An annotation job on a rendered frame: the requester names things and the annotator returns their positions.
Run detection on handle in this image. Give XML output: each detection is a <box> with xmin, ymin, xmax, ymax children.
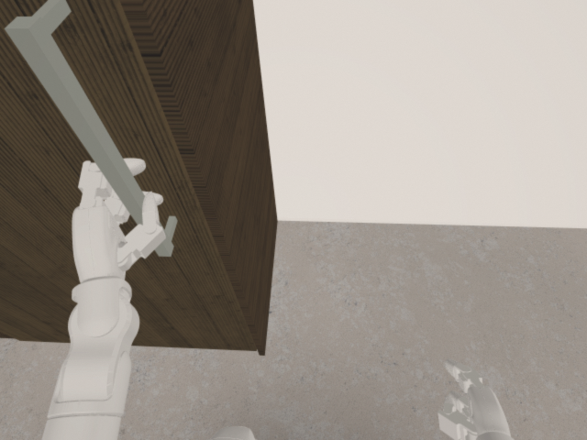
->
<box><xmin>5</xmin><ymin>0</ymin><xmax>178</xmax><ymax>257</ymax></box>

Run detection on left robot hand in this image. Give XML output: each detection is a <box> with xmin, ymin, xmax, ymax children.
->
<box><xmin>72</xmin><ymin>158</ymin><xmax>166</xmax><ymax>283</ymax></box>

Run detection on wardrobe door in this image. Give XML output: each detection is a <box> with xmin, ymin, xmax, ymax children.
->
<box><xmin>0</xmin><ymin>0</ymin><xmax>257</xmax><ymax>351</ymax></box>

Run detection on robot left forearm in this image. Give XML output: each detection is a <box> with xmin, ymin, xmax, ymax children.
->
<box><xmin>41</xmin><ymin>276</ymin><xmax>139</xmax><ymax>440</ymax></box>

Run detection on right robot hand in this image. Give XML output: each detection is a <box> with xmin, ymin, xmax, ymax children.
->
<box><xmin>437</xmin><ymin>359</ymin><xmax>511</xmax><ymax>440</ymax></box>

